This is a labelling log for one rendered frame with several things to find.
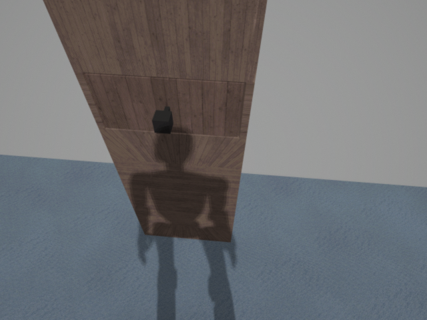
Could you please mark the drawer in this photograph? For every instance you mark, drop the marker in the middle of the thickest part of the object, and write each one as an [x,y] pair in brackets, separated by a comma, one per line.
[198,106]

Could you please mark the cabinet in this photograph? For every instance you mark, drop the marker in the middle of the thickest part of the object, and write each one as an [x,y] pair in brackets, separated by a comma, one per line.
[180,184]

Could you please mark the handle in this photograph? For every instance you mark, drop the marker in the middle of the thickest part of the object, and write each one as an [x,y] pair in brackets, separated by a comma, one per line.
[163,121]

